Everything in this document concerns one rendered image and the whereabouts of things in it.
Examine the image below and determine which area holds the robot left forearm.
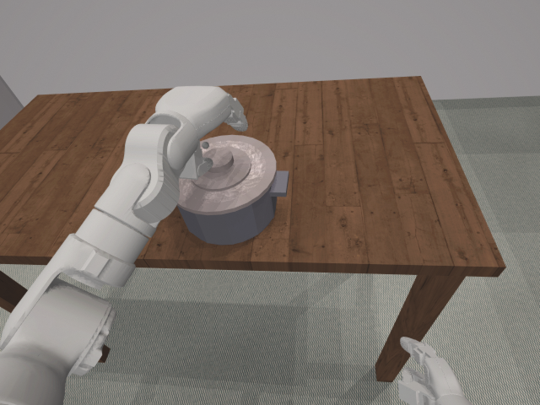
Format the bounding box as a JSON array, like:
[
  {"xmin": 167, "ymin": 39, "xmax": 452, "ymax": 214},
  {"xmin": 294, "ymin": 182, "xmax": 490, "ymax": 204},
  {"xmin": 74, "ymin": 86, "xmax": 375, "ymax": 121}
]
[{"xmin": 0, "ymin": 110, "xmax": 198, "ymax": 350}]

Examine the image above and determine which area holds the robot left hand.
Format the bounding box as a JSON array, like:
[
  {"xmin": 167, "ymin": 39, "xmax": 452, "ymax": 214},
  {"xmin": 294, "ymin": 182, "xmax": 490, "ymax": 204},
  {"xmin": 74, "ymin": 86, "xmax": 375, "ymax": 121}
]
[{"xmin": 155, "ymin": 86, "xmax": 248, "ymax": 180}]

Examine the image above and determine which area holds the pot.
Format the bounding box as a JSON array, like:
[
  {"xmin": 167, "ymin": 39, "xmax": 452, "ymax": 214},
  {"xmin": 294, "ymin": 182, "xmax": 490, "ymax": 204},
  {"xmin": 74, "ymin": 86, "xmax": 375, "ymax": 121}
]
[{"xmin": 177, "ymin": 170, "xmax": 289, "ymax": 245}]

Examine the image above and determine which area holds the knob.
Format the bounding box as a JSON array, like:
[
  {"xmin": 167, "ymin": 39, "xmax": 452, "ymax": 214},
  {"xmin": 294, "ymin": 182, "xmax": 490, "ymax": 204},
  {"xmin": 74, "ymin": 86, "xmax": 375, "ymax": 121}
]
[{"xmin": 203, "ymin": 148, "xmax": 234, "ymax": 173}]

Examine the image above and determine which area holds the table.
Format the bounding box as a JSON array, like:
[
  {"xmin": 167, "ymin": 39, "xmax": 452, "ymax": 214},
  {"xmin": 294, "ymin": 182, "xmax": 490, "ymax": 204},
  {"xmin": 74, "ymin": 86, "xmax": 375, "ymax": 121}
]
[{"xmin": 0, "ymin": 76, "xmax": 506, "ymax": 382}]

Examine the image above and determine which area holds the left robot upper arm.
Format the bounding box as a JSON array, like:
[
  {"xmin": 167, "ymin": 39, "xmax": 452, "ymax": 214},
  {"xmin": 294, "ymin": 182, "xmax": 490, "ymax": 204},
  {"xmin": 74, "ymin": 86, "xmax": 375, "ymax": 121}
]
[{"xmin": 0, "ymin": 278, "xmax": 116, "ymax": 405}]

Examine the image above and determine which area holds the robot right hand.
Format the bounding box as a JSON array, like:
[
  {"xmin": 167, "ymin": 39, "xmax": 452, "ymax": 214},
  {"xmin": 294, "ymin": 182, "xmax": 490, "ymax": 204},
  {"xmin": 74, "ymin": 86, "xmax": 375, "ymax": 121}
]
[{"xmin": 397, "ymin": 337, "xmax": 464, "ymax": 405}]

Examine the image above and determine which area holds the lid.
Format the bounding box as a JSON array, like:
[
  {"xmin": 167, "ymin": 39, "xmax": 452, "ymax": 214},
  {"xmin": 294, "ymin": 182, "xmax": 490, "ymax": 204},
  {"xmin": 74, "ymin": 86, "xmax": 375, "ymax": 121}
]
[{"xmin": 177, "ymin": 135, "xmax": 277, "ymax": 215}]

